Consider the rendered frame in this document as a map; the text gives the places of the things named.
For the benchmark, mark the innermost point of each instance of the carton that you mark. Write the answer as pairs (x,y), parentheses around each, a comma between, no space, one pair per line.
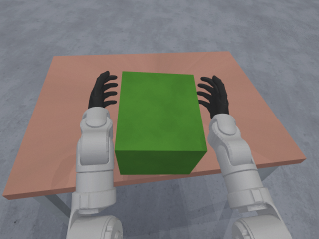
(159,126)

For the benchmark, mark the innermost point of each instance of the robot right forearm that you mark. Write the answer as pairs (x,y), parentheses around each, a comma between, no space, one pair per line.
(245,189)

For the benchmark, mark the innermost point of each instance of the right robot upper arm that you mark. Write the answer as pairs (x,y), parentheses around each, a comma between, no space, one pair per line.
(266,226)

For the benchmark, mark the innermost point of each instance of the table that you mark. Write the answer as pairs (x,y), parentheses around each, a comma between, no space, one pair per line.
(45,164)

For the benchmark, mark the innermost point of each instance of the robot left forearm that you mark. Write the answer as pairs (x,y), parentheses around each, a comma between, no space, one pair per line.
(95,189)

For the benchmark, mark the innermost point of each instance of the right robot hand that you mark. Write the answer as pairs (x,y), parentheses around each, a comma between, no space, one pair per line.
(218,97)

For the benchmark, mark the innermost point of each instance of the left robot hand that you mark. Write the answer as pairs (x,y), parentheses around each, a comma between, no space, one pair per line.
(98,93)

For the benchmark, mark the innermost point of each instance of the left robot upper arm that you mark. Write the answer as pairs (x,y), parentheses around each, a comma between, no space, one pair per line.
(96,227)

